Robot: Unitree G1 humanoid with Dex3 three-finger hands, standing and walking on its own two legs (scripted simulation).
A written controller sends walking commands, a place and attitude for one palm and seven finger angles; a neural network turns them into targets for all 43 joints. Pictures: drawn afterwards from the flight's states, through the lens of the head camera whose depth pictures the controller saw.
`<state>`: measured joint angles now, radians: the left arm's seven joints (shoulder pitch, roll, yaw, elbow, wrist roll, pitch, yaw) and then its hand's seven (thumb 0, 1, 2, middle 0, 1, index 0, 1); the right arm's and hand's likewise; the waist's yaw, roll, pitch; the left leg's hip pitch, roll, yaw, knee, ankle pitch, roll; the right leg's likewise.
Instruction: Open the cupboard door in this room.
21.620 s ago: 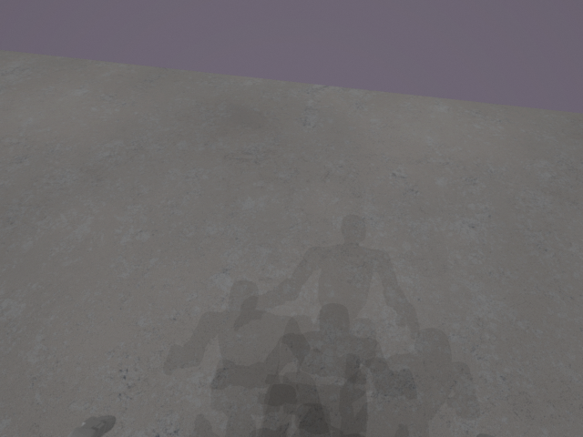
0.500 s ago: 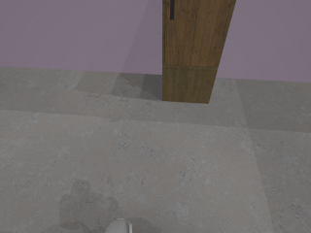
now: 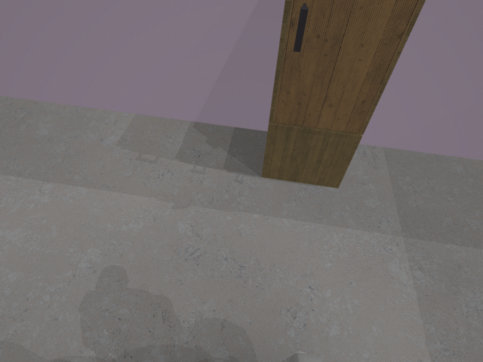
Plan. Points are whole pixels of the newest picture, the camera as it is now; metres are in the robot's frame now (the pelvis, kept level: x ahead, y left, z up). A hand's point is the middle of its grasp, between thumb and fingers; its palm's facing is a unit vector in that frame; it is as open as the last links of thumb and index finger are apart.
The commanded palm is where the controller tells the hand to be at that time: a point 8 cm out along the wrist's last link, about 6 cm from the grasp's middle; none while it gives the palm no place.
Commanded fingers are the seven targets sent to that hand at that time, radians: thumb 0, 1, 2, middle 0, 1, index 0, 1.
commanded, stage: stand and wait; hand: left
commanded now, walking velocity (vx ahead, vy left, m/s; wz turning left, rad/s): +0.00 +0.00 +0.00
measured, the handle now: (300, 27) +1.10 -0.12 +0.07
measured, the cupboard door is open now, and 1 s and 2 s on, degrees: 0 0 0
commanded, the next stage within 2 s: look at it before walking up in 0.58 s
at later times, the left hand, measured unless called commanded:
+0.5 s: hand out of the picture +0.08 +0.13 -0.17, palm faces +0.06 -0.97 -0.23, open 7.2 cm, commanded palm none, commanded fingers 0.00 0.90 0.90 -0.20 -0.30 -0.20 -0.30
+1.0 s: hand out of the picture +0.02 +0.11 -0.17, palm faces +0.07 -0.99 -0.15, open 7.4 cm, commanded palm none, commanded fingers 0.00 0.90 0.90 -0.20 -0.30 -0.20 -0.30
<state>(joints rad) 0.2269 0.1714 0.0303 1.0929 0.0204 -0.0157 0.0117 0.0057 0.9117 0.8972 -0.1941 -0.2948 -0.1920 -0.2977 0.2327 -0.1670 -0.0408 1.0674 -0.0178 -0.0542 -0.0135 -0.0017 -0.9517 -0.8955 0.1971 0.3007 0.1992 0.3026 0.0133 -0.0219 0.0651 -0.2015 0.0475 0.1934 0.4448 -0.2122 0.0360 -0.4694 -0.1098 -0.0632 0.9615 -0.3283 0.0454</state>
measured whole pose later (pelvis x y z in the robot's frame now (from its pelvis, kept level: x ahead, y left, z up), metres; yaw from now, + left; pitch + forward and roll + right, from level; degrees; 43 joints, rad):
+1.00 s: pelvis +0.06 -0.04 +0.00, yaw +1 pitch -1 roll +0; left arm 0.32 0.10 -0.01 1.17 0.01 -0.02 0.03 0.00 0.91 0.90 -0.20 -0.30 -0.20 -0.30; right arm 0.31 -0.11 -0.01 1.16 -0.01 -0.01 -0.03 0.01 -0.91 -0.90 0.19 0.30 0.19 0.30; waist 0.01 0.00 0.03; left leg -0.10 0.07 0.11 0.38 -0.25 -0.04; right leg -0.20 -0.03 -0.14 0.40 -0.18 -0.03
